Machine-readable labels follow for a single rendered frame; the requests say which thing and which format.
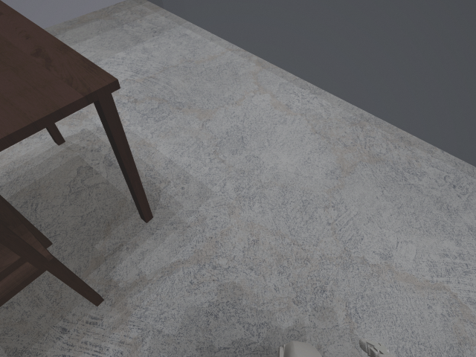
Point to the table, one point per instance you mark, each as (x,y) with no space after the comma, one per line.
(42,81)

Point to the robot right hand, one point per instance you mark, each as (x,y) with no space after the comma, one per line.
(373,349)

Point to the right robot thigh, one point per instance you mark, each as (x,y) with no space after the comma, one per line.
(297,349)

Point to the chair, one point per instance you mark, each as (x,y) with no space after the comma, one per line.
(24,257)

